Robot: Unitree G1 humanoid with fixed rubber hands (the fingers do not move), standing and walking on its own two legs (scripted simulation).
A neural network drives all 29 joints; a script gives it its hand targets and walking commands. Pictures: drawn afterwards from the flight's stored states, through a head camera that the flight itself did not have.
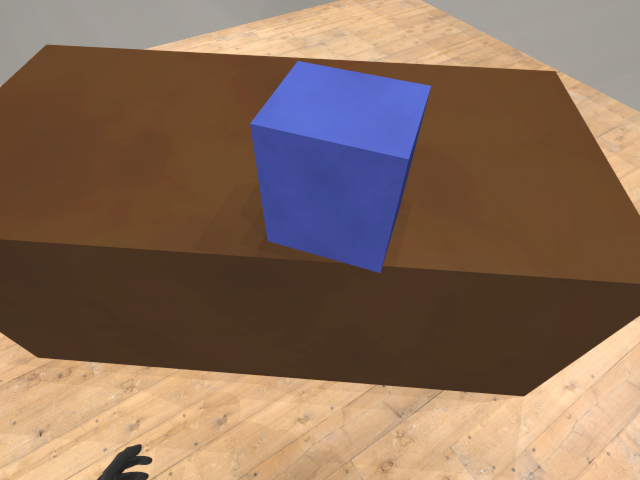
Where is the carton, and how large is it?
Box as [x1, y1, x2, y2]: [250, 61, 430, 272]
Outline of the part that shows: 297,61 250,123 267,240 380,272 400,204 430,86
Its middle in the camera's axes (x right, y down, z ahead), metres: +0.03 -0.12 +0.66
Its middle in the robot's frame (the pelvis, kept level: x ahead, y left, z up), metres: +0.60 +0.00 +0.02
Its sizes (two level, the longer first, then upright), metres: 0.220 0.184 0.260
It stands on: a pedestal, 0.65 m high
